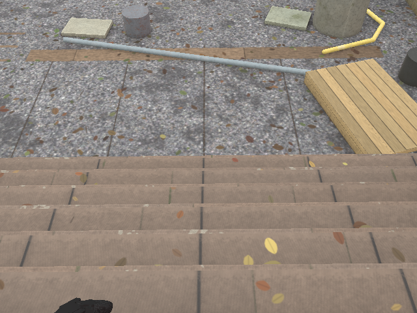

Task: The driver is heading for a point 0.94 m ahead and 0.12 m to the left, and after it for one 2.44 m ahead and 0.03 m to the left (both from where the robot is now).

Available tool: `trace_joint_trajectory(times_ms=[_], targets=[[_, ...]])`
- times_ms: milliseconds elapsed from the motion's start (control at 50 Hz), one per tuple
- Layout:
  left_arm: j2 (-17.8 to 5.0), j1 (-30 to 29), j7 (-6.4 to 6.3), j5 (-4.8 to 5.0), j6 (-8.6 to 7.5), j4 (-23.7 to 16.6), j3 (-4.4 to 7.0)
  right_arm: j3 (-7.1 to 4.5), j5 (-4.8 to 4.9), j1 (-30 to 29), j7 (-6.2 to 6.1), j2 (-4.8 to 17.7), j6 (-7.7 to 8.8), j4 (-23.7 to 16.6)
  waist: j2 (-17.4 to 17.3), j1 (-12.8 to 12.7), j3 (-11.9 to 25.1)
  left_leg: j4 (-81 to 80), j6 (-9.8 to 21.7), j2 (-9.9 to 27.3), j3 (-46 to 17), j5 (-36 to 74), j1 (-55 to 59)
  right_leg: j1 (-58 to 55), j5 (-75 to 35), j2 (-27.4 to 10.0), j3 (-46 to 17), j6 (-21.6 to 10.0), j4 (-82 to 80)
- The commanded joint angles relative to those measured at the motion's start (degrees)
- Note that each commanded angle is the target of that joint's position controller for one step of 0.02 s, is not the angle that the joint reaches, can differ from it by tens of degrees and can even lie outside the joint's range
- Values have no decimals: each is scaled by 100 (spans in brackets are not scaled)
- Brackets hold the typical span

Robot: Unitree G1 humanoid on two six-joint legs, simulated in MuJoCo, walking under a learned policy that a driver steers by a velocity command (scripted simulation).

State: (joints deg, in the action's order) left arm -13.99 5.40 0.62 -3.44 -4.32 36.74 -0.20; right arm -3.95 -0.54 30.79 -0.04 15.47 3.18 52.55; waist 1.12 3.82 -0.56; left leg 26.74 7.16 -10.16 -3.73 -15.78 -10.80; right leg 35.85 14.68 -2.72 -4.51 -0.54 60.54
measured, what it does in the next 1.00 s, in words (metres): goes down, turning left: right foot 0.17 m lower, then left foot 0.17 m lower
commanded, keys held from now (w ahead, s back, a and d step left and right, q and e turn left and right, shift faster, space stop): w+q+shift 0.34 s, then w+shift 0.04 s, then shift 0.50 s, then e+shift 0.12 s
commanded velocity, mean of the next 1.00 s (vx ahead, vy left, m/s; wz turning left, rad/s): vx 0.60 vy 0.00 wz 0.45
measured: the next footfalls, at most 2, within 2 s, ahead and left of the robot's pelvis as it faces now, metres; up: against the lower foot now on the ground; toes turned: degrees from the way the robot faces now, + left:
right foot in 0.32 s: +0.45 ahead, -0.16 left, -0.17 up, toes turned +22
left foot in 0.76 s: +0.72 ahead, +0.12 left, -0.35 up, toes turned +29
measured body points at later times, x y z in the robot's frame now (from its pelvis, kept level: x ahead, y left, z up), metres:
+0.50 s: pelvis +0.43 -0.06 -0.20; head +0.44 -0.06 +0.25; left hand +0.28 +0.18 -0.33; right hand +0.65 -0.27 -0.32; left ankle +0.38 +0.05 -0.73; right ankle +0.41 -0.17 -0.91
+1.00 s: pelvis +0.66 +0.03 -0.35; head +0.67 +0.05 +0.10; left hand +0.57 +0.23 -0.51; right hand +0.80 -0.16 -0.50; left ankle +0.69 +0.10 -1.08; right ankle +0.75 -0.10 -1.00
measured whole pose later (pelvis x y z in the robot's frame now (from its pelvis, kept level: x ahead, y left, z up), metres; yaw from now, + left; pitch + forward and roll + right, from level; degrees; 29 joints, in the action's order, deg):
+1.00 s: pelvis +0.66 +0.03 -0.35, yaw +26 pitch -2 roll +0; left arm -8.6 16.9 -1.6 -2.3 3.3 54.8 -0.6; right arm 1.0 0.5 16.0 -1.7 10.2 2.9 56.8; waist 1.6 -2.7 -3.7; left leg 30.4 7.5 -5.0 5.8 -11.1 -17.8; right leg 32.4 17.5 -0.7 -5.4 0.8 66.1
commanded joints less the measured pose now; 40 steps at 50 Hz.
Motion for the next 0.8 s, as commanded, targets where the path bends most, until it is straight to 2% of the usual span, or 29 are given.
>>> trace_joint_trajectory(times_ms=[20, 40, 80, 120, 140, 180, 220, 240, 260, 300, 320, 340, 360, 380, 400, 420, 440, 480, 500, 540, 560, 580, 600, 660, 700, 740, 760, 780, 800], targets=[[-361, -378, 89, 128, 2, -607, -20, -137, 54, -934, -20, 882, 206, -718, -370, -499, -594, -1917, 788, 949, -1682, 739, -2412, -1852, -1246, 222, 537, 252, -1714], [-210, -134, 131, 111, 40, -524, -59, -168, 90, -887, 17, 984, 185, -671, -597, -535, -384, -1872, 756, 1017, -1609, 1626, -2656, -2630, -1699, 390, 680, 265, -1371], [-538, 654, 89, 96, -26, -164, 101, -131, 140, -986, 58, 948, 182, -807, -390, -714, 150, -812, 603, 1009, -1321, 3131, -2150, -3032, -2442, 419, 563, 81, -726], [-986, -457, 18, 75, -192, -514, 273, -157, 89, 190, -77, 869, 67, -430, -121, 168, 211, 608, 728, 1256, -2142, 2944, 1322, 226, -2498, 246, -389, -159, -1587], [-901, -994, 58, 11, -262, -637, 260, -212, 55, 469, -152, 906, -21, -404, -342, 526, -52, 925, 863, 1398, -2642, 2937, 2328, 1439, -2025, 167, -539, -136, -1846], [-776, -1532, 63, 114, -425, -794, 257, -259, 4, 510, -296, 918, -101, -421, -544, 793, -276, 1451, 951, 1527, -3163, 2871, 2925, 2186, -1757, 65, -809, 5, -2404], [-251, -1441, 135, 225, -469, -756, 99, -116, 53, 283, -339, 439, -39, -323, -54, 854, -113, 1603, 344, 479, -2329, 1143, 1145, -584, -4051, 329, -315, 172, -4412], [-157, -894, 135, 334, -392, -575, 120, -117, 86, 175, -352, 533, -32, -376, -184, 714, 12, 1847, 335, 425, -2374, 802, 393, -1854, -4500, 281, -399, 238, -4417], [-189, -171, 136, 420, -291, -380, 141, -143, 74, -161, -380, 708, -79, -425, -318, 325, 182, 2376, 377, 442, -2374, 689, -216, -2879, -4594, 139, -561, 208, -4098], [-784, 2538, -40, 374, -174, 360, 452, -159, 121, -937, -414, 945, -77, -487, -57, -1430, 851, 5328, 137, 209, -1698, 1018, -1439, -5551, -5241, -45, 13, 222, -3622], [-1094, 3482, -115, 252, -126, 777, 577, -145, 176, -1156, -406, 737, -55, -562, 605, -1922, 857, 7680, -91, -250, -1138, -1748, -2421, -6210, -4740, -634, -455, 41, -3716], [-1201, 3337, -3, -76, -175, 705, 484, -47, 402, -138, -476, 274, -79, -842, 2008, -809, 1411, 9656, -146, 15, -808, -3554, -4131, -7592, -7925, -1752, -902, 234, -1078], [-1015, 3174, 59, 53, -163, 587, 465, 29, 347, 252, -561, 214, -16, -757, 2016, -736, 1978, 9847, -150, 566, -445, -2980, -4712, -7457, -7332, -2128, -1552, 23, -1144], [-809, 2843, 51, 159, -141, 509, 441, 40, 91, 112, -458, 242, -74, -524, 1129, -626, 1550, 9660, -95, 800, -263, -2151, -4540, -6120, -5206, -1910, -1936, -189, -2159], [-1008, 2347, 5, 83, -193, 432, 438, 13, -14, -214, -355, 272, -149, -691, 1092, -410, 963, 9668, -145, 686, 16, -1662, -4853, -5060, -4246, -2288, -2829, -956, -2912], [-996, 2334, -28, 214, -236, 786, 445, -5, -257, -840, -279, 406, -268, -781, 496, -449, 139, 9318, -125, 903, -73, -1587, -5011, -3979, -4141, -2332, -3271, -1232, -3215], [-959, 2621, -17, 275, -295, 1029, 406, -23, -344, -1332, -222, 364, -384, -855, 72, -542, -534, 9037, -133, 859, -417, -1849, -5037, -2960, -4711, -2360, -3073, -1626, -2991], [-576, 2708, 39, 219, -341, 1423, 237, 61, -246, -2022, -203, 105, -412, -1059, -171, -271, -1005, 6956, -53, 915, -898, -538, -5445, -2192, -3844, -1691, -1807, -904, -2557], [-377, 1904, -34, 275, -323, 1249, 136, 163, -94, -2191, -84, 16, -325, -1253, -199, 195, -1118, 4259, -225, 828, -582, 666, -3736, -498, -3108, -974, -746, -461, -3370], [-782, 1741, -70, 306, -298, 1453, 204, 64, -274, -700, 52, -70, -339, -170, 709, 462, -126, 4165, -223, 592, 181, 2762, -995, 150, -4082, -831, -460, -568, -3116], [-786, 1835, -37, 414, -279, 1489, 210, 40, -266, -438, 70, 30, -421, -21, 729, 520, -8, 4479, -174, 475, 657, 2776, -980, -199, -4829, -853, -216, -504, -2829], [-289, 2265, -84, 558, -320, 1637, 102, 47, -320, -1366, 119, 210, -288, -290, 215, 139, -474, 3211, -9, 682, 292, 3960, -1947, -870, -3054, -411, -81, -342, -2340], [-146, 2958, -156, 554, -311, 1901, 13, 122, -310, -2205, 109, 54, -177, -396, 48, -383, -489, 2749, 70, 539, 460, 4180, -2537, -1773, -2401, -412, -249, -373, -2125], [-295, 3119, -310, 195, -55, 2039, 6, 423, -76, -3333, 227, -341, 30, -576, 162, -932, -612, 219, -122, 586, 895, 5036, -1292, -1891, -1523, -42, 210, -300, -1605], [-208, 3455, -360, 99, 134, 2278, -15, 420, 24, -2940, 198, -212, 11, -407, 419, -997, -603, -659, -186, 1022, 538, 4836, -1092, -2658, -1965, -198, -26, -446, -988], [-301, 3645, -373, 101, 296, 2480, 12, 314, -48, -1666, 53, 97, -37, 107, 331, -510, -501, -1513, -219, 1090, 608, 4638, -145, -2780, -2996, -117, 47, -462, 623], [-316, 3595, -378, 231, 306, 2481, 21, 217, -200, -746, 12, 259, -48, 451, -5, -137, -323, -1925, -192, 1296, 667, 5280, 1236, -1958, -2062, 65, 224, -407, 1930], [-201, 3776, -343, 320, 309, 2487, 80, 118, -253, -270, 35, 697, -49, 663, -1058, -95, -12, -971, 128, 2132, 50, 8270, 2930, -356, 3004, 862, 862, -209, 3912], [65, 4550, -428, 614, 350, 2410, 34, 112, -75, 295, 116, 703, -71, 638, -794, -228, 1593, 1733, 1049, 3781, -1221, 10873, 5278, 1291, 4696, 837, 311, 60, 5279]])
Keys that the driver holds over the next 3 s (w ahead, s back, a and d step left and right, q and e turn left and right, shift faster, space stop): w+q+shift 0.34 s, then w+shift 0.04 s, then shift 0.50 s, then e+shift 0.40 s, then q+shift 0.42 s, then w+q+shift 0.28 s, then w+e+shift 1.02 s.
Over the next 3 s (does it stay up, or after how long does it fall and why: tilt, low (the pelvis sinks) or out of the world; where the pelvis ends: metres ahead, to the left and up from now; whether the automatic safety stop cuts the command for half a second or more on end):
stays up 1.18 0.48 -0.64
